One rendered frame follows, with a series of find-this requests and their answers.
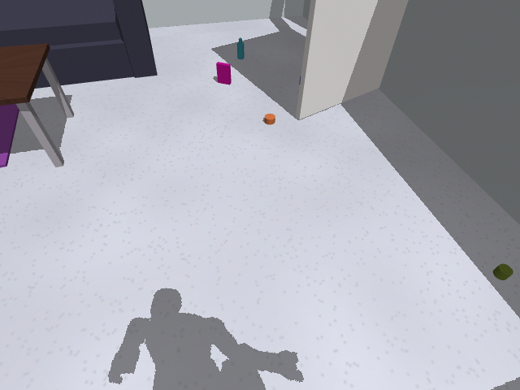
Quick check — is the coffee table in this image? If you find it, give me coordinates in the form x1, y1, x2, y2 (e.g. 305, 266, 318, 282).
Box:
0, 43, 74, 167

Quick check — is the sofa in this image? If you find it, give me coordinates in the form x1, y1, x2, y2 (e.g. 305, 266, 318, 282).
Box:
0, 0, 158, 89

